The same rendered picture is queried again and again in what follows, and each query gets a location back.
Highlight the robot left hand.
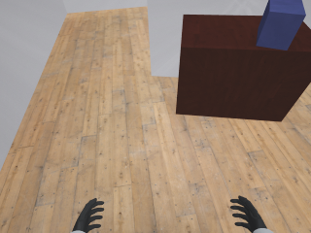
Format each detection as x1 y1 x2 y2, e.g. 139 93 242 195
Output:
72 198 104 233

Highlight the carton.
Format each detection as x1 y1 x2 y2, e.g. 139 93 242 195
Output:
256 0 306 50

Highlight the pedestal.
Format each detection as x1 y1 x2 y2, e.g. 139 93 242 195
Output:
176 15 311 122

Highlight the robot right hand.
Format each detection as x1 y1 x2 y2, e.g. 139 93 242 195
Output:
230 195 267 233

